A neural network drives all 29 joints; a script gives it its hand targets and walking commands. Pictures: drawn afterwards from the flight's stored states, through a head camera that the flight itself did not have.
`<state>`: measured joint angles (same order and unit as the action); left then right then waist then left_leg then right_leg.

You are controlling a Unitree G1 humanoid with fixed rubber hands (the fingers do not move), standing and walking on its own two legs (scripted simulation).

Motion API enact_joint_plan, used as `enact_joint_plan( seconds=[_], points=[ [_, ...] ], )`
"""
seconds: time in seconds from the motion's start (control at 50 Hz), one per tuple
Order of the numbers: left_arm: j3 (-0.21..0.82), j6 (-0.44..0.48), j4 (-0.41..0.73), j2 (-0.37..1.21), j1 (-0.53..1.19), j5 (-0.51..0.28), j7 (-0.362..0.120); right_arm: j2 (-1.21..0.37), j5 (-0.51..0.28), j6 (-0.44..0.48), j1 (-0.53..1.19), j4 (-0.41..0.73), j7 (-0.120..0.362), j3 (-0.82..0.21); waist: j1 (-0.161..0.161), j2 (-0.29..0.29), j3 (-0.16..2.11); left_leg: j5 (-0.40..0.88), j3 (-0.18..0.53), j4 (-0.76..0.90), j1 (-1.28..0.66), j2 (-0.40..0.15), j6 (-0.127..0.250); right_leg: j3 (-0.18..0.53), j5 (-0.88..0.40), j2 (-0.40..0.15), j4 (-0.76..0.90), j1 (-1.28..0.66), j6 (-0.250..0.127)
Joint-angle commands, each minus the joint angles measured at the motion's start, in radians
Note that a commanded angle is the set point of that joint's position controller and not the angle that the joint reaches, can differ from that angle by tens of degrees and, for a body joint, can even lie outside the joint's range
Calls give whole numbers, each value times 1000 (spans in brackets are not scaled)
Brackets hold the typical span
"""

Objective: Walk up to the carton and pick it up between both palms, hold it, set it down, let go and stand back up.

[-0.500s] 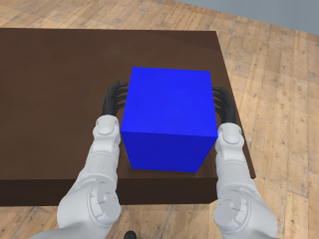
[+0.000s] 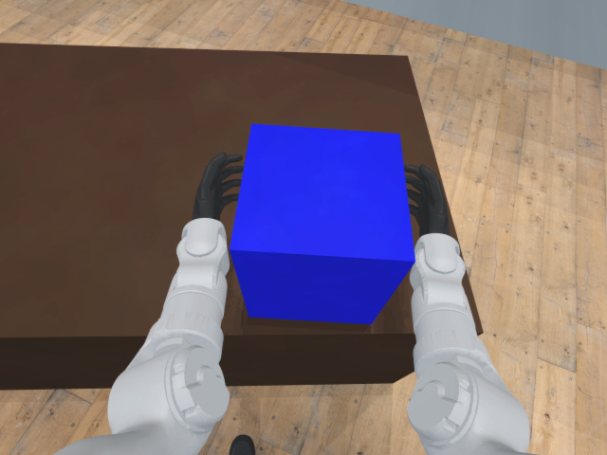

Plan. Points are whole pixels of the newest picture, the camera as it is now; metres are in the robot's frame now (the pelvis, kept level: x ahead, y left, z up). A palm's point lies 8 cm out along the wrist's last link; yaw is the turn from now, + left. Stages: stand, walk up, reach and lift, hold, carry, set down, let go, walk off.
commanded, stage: set down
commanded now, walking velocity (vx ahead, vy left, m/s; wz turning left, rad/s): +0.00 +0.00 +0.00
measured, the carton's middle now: (317, 233) +0.44 +0.02 -0.04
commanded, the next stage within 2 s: none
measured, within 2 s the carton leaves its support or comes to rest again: rests again in 0.28 s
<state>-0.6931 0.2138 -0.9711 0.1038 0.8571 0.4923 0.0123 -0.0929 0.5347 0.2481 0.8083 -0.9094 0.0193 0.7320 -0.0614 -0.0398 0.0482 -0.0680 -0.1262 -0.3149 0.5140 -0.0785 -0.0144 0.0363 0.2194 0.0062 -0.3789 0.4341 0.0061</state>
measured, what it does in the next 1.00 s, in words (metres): stands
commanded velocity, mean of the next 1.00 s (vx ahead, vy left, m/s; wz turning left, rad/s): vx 0.00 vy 0.00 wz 0.00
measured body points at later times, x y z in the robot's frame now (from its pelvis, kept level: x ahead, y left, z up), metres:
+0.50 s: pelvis -0.01 +0.00 -0.02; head +0.09 +0.01 +0.42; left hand +0.44 +0.20 +0.03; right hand +0.47 -0.12 +0.03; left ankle +0.03 +0.14 -0.74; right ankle -0.04 -0.12 -0.74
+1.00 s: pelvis -0.03 +0.01 -0.03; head +0.06 +0.01 +0.41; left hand +0.38 +0.22 -0.01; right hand +0.42 -0.17 +0.00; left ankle +0.03 +0.14 -0.74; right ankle -0.04 -0.12 -0.74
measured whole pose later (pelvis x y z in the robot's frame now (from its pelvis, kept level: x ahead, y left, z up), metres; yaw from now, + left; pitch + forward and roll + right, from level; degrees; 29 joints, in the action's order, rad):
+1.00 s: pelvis -0.03 +0.01 -0.03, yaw +2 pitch +24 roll -2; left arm -0.03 0.48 -1.43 -0.16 0.85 -0.17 0.08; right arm 0.28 -0.36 0.44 0.89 -1.45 0.00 -0.12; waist -0.06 0.03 0.25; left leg -0.14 -0.05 -0.62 0.90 -0.10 -0.02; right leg -0.02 0.29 0.02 -0.64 0.77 0.01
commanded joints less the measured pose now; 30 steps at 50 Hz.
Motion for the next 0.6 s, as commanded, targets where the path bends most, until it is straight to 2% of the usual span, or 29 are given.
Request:
enact_joint_plan(
  seconds=[0.0,0.02,0.04,0.06,0.08,0.1,0.12,0.14,0.16,0.18,0.2,0.22,0.24,0.26,0.28,0.3,0.32,0.34,0.36,0.38,0.4,0.42,0.44,0.46,0.48,0.52,0.54,0.56,0.58],
  points=[
    [145,22,9,188,365,4,-7,-317,33,-11,335,-75,88,-221,-30,-14,496,376,-48,-101,-438,39,55,-94,-263,11,34,-17,21],
    [150,22,-20,230,387,-4,-10,-338,48,-5,363,-81,81,-209,-19,-12,496,371,-40,-106,-433,42,54,-93,-237,3,43,2,24],
    [147,25,-40,178,380,-5,-1,-289,34,-6,358,-106,81,-214,-28,-11,496,370,-39,-113,-427,35,51,-95,-242,6,34,12,17],
    [172,29,-30,93,357,-53,13,-191,13,-4,334,-103,65,-214,-6,-1,541,378,-40,-122,-470,37,43,-90,-249,10,29,7,25],
    [154,31,-18,119,368,-35,20,-222,-3,0,358,-106,60,-241,-37,-11,518,383,-38,-116,-437,34,44,-93,-240,8,37,14,15],
    [153,34,-25,68,387,-56,31,-190,-27,-8,368,-106,55,-250,-24,-39,538,388,-50,-126,-435,34,47,-83,-273,10,31,-8,23],
    [152,33,-80,-30,359,-89,47,-75,-78,3,357,-127,41,-281,-42,-8,529,400,-53,-138,-440,34,39,-80,-267,12,15,9,20],
    [185,43,-56,-92,391,-143,61,-41,-133,1,382,-107,22,-316,-60,-12,576,388,-54,-151,-392,38,43,-70,-281,7,12,-19,18],
    [217,55,-57,-120,425,-170,70,1,-155,7,381,-113,3,-320,-26,-8,599,381,-46,-152,-382,42,32,-70,-307,6,6,-22,24],
    [255,72,-72,-174,459,-216,99,85,-208,20,444,-136,-14,-328,-31,32,692,371,-34,-169,-383,37,11,-74,-272,19,-3,35,16],
    [257,80,-103,-206,456,-230,128,89,-261,28,476,-137,-26,-352,-60,41,731,390,-24,-184,-388,31,5,-69,-246,28,-2,66,5],
    [310,86,-101,-210,490,-283,133,119,-299,32,507,-139,-30,-376,-32,63,765,414,-12,-212,-406,27,-2,-67,-244,33,0,108,-1],
    [310,91,-158,-230,492,-305,141,120,-360,27,531,-152,-31,-435,-72,48,739,422,-13,-226,-337,30,-3,-62,-261,40,-28,100,2],
    [325,101,-237,-263,473,-336,143,144,-396,25,525,-195,-36,-459,-81,65,736,445,-10,-242,-323,26,-6,-52,-296,36,-39,118,3],
    [339,102,-276,-269,459,-368,144,206,-451,21,539,-263,-49,-500,-74,33,732,432,-3,-248,-300,23,-15,-46,-309,43,-50,99,4],
    [407,105,-292,-252,457,-407,141,215,-473,20,541,-295,-59,-516,-42,56,738,409,4,-257,-303,28,-24,-52,-304,41,-46,105,-1],
    [386,126,-317,-284,465,-411,145,230,-486,31,538,-286,-73,-524,-48,36,766,384,15,-252,-260,30,-25,-53,-349,44,-75,79,8],
    [433,139,-328,-311,495,-455,144,271,-525,41,573,-326,-76,-513,-18,39,805,388,19,-279,-291,27,-34,-54,-317,48,-77,128,8],
    [445,148,-345,-337,516,-478,141,283,-540,43,584,-366,-79,-529,-9,34,815,417,21,-292,-312,26,-42,-53,-327,45,-74,146,12],
    [456,166,-398,-338,551,-517,135,275,-576,51,622,-355,-78,-585,-42,2,814,417,19,-302,-242,30,-36,-47,-347,46,-98,146,12],
    [482,179,-442,-345,517,-520,129,312,-606,71,598,-398,-77,-610,-23,5,807,419,23,-319,-237,35,-34,-50,-410,41,-126,152,16],
    [478,189,-413,-366,571,-521,127,323,-604,73,601,-425,-82,-616,-26,28,801,405,26,-322,-221,29,-45,-57,-378,43,-138,127,21],
    [528,193,-429,-357,539,-548,123,355,-637,90,607,-441,-79,-601,-2,55,805,430,50,-335,-270,28,-53,-69,-345,48,-131,190,23],
    [539,198,-468,-376,534,-567,118,381,-673,90,614,-463,-73,-636,-18,41,783,396,40,-334,-240,28,-53,-66,-322,47,-139,212,23],
    [546,190,-511,-361,587,-568,107,359,-673,78,650,-510,-78,-647,-10,34,780,375,30,-345,-212,29,-43,-55,-269,42,-128,245,18],
    [552,201,-524,-394,544,-590,97,392,-694,110,630,-532,-76,-676,-12,2,741,338,39,-353,-150,41,-41,-70,-328,37,-168,181,33],
    [569,219,-514,-415,556,-618,88,409,-736,120,669,-459,-69,-711,-39,-4,784,334,32,-344,-133,45,-43,-61,-354,45,-176,149,34],
    [600,223,-459,-386,576,-619,87,424,-732,130,635,-505,-72,-680,29,34,811,386,46,-351,-239,39,-52,-64,-347,45,-146,184,25],
    [605,236,-483,-404,552,-640,80,435,-747,139,625,-525,-73,-690,-5,26,827,372,50,-371,-169,42,-54,-81,-318,46,-178,207,31]
  ],
)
